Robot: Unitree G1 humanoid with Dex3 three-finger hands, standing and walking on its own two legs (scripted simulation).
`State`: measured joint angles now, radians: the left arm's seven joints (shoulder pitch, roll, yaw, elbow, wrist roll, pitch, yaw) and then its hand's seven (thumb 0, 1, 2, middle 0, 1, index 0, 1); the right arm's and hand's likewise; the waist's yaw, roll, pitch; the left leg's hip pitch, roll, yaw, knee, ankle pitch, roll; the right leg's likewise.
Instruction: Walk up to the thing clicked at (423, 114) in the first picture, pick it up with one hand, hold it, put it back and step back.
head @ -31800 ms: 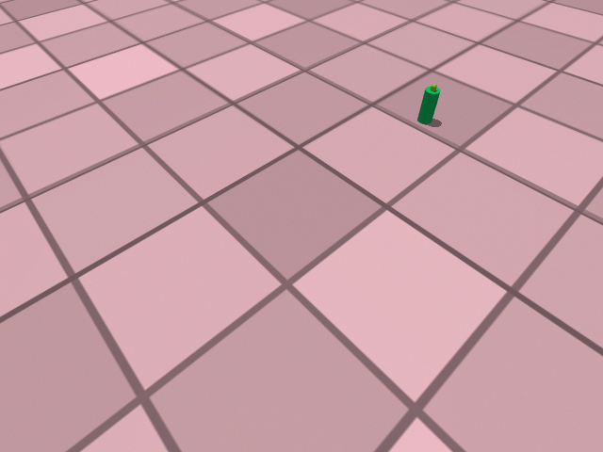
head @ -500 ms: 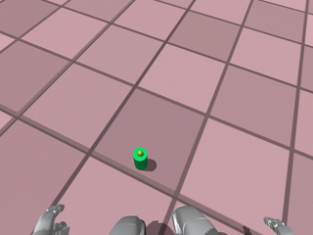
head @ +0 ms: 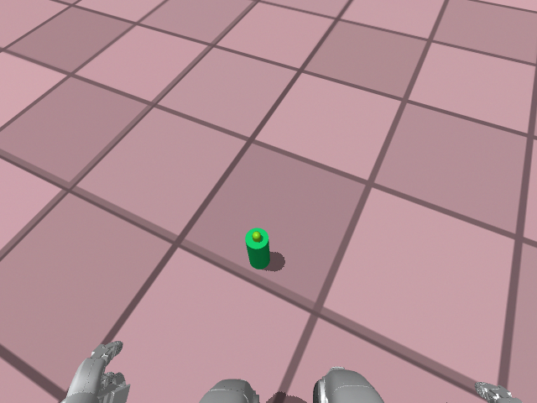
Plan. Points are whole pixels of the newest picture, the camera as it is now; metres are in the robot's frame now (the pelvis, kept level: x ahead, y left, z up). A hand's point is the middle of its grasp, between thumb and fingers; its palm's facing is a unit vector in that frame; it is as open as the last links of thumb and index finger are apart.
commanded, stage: step back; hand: left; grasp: from the side
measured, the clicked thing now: (258, 247) +0.61 +0.09 -0.64
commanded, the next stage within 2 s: none
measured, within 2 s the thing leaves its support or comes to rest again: neither
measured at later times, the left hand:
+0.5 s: hand out of the picture -0.07 +0.23 -0.14, palm faces -0.08 -0.91 -0.41, open 7.4 cm
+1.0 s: hand out of the picture -0.23 +0.23 -0.14, palm faces -0.01 -0.92 -0.39, open 7.4 cm
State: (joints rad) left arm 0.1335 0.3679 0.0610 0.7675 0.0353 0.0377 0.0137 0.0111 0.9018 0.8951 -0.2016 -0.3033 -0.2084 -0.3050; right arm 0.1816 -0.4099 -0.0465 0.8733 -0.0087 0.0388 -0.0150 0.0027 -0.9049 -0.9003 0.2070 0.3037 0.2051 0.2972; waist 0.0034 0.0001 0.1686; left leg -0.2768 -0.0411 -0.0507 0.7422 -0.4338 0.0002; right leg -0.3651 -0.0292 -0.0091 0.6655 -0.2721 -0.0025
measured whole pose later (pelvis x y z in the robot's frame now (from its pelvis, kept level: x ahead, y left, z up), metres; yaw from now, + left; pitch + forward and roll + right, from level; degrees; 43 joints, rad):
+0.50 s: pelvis -0.16 -0.03 +0.00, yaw -4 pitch -3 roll +1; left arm 0.21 0.36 0.07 0.84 0.04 0.04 -0.01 0.01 0.91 0.90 -0.20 -0.30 -0.21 -0.30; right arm 0.12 -0.41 -0.05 0.82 -0.01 0.06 -0.02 0.00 -0.90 -0.90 0.21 0.30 0.21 0.30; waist 0.02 0.03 0.16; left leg -0.53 -0.05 -0.12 0.99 -0.46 -0.01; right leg -0.29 0.01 0.04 0.72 -0.38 -0.02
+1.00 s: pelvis -0.33 -0.05 +0.00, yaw -1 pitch -2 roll -1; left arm 0.16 0.40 0.07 0.84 0.02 0.06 0.01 0.01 0.91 0.90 -0.20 -0.30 -0.21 -0.30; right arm 0.13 -0.37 -0.03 0.84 -0.04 0.04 -0.01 0.00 -0.90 -0.90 0.21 0.30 0.21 0.30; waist 0.02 -0.01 0.16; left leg -0.36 0.03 -0.01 0.63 -0.24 0.01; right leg -0.37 0.06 0.07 1.03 -0.53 0.01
